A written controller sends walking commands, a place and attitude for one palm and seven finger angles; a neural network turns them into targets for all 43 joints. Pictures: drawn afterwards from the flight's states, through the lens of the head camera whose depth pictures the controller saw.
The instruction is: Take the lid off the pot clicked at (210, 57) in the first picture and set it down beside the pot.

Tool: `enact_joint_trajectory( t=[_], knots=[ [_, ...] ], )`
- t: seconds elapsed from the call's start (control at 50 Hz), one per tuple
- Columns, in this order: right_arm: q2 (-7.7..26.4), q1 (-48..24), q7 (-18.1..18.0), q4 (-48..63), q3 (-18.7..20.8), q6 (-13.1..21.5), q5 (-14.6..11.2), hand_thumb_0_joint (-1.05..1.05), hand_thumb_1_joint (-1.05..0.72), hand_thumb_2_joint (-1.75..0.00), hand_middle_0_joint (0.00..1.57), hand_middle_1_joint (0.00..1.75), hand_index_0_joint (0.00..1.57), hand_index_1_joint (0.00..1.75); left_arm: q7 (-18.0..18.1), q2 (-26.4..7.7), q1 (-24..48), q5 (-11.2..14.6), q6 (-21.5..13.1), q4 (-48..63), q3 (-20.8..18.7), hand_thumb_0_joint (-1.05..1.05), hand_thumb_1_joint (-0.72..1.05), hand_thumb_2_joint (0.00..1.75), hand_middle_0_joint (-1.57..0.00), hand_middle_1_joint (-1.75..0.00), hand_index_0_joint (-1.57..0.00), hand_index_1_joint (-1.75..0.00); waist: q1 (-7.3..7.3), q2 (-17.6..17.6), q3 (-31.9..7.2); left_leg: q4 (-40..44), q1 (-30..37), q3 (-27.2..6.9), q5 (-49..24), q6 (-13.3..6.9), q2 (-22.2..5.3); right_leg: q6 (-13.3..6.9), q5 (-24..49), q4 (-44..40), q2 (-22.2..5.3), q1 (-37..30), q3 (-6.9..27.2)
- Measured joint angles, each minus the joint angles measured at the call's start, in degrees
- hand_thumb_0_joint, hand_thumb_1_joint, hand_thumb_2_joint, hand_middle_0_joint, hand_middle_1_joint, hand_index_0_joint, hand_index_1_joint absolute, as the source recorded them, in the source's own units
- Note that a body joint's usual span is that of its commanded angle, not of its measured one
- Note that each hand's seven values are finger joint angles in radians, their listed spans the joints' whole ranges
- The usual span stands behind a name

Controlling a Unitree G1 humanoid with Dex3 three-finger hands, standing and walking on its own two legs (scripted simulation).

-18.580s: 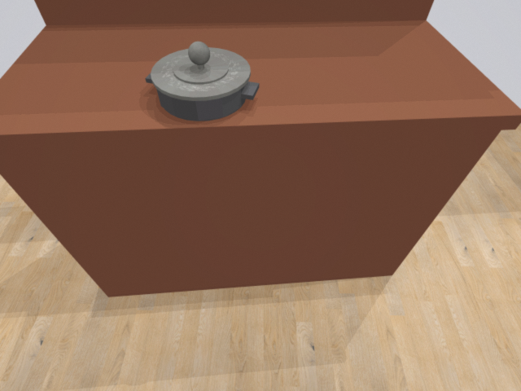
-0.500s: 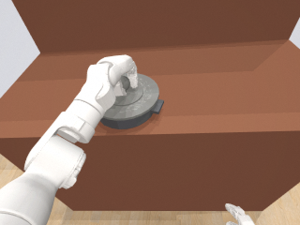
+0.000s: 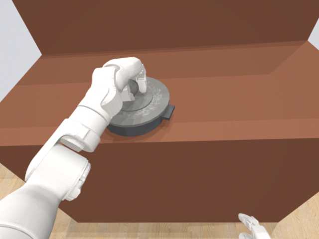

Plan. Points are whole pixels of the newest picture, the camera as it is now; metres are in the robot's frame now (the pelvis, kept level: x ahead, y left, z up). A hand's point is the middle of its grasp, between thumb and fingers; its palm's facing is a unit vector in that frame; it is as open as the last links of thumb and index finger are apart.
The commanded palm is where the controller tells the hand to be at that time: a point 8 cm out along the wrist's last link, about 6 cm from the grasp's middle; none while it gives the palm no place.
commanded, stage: lift the lid straight up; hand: left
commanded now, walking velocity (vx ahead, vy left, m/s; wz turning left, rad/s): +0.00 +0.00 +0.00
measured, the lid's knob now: (130, 87) +0.46 +0.10 +0.16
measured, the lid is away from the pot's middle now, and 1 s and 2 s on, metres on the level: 0.01 0.01 0.01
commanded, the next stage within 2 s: move the lid sideways beside the pot in 1.94 s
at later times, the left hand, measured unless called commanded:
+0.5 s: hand (124, 79) +0.42 +0.10 +0.21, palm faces -0.25 -0.07 -0.96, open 6.5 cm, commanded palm +0.42 +0.11 +0.29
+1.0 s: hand (116, 62) +0.44 +0.11 +0.25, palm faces -0.20 -0.09 -0.98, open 6.5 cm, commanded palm +0.42 +0.12 +0.33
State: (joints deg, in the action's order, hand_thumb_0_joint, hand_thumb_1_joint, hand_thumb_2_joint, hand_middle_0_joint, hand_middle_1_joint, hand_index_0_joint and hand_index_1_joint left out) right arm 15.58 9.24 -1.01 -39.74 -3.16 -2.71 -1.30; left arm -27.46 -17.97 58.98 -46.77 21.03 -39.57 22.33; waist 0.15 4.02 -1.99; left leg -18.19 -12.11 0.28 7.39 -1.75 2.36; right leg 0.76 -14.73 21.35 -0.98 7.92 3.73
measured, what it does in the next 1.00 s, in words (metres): stands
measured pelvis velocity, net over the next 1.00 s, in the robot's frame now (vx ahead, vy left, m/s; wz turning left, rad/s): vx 0.00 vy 0.01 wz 0.00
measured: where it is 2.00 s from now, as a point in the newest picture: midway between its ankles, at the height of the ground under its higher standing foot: outside the picture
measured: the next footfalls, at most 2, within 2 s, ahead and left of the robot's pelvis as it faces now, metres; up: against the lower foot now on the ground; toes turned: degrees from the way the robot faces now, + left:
none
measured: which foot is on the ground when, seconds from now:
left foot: down 0.00-1.00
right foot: down 0.00-1.00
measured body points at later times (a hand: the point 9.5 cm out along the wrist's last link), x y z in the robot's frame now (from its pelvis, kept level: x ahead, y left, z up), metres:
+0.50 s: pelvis -0.01 +0.00 +0.00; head -0.01 -0.04 +0.45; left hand +0.43 +0.10 +0.27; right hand +0.16 -0.23 -0.11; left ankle +0.02 +0.11 -0.75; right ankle -0.04 -0.13 -0.75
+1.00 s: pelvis +0.00 +0.01 +0.00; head -0.01 -0.03 +0.45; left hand +0.44 +0.12 +0.31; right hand +0.14 -0.24 -0.12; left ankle +0.02 +0.11 -0.75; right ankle -0.04 -0.13 -0.75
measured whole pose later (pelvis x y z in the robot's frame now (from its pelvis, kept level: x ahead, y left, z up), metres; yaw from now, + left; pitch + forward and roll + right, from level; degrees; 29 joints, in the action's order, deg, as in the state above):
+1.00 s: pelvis +0.00 +0.01 +0.00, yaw +0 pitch +1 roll +1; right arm 16.0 11.2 -1.2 -40.3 -2.8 -0.2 -1.5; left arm -30.6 -22.2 67.2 -47.0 21.2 -39.8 20.1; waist 0.3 4.0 -2.7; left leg -17.0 -11.5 0.7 6.4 -2.2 2.6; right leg 1.2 -13.8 20.3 -1.3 7.5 4.1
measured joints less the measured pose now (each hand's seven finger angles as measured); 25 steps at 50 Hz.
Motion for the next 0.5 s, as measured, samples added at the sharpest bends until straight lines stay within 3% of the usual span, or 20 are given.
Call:
enact_joint_trajectory(
  t=[0.16, 0.28, 0.5],
  knots=[
    [-0.05, 0.44, 0.32, -0.37, 0.4, 1.2, -0.09, 0.01, -0.91, -0.9, 0.2, 0.3, 0.2, 0.3, 0.41, -0.62, -0.35, 0.35, -0.1, 1.4, 1.28, 0.0, 0.31, 0.72, -0.71, -0.95, -0.79, -0.96, -0.07, 0.51, -0.1, 0.19, 0.44, 0.03, -0.06, -0.09, 0.15, 0.08, -0.03, -0.05, -0.15, -0.38, 0.02],
    [-0.15, 0.41, 0.53, -0.65, 0.31, 1.97, 0.04, 0.01, -0.91, -0.9, 0.2, 0.3, 0.2, 0.3, 0.1, -0.89, -0.18, 1.42, -0.62, 2.82, 0.15, 0.01, 0.3, 0.71, -0.71, -0.95, -0.8, -0.96, -0.52, 0.85, -0.28, 0.41, 0.97, 0.08, -0.2, -0.07, 0.1, 0.07, 0.06, -0.13, -0.11, -0.82, 0.08],
    [0.02, -0.62, -0.16, -0.34, -0.05, 1.58, -0.11, 0.01, -0.91, -0.9, 0.2, 0.3, 0.2, 0.3, -0.87, -1.77, 3.07, 0.51, -0.83, 0.92, -0.53, 0.01, 0.3, 0.72, -0.72, -0.95, -0.8, -0.96, -0.48, 0.49, 0.11, 0.79, 0.83, -0.05, -0.94, 0.1, -0.15, -0.06, 0.65, -0.23, 0.15, -0.56, -0.03]
  ],
)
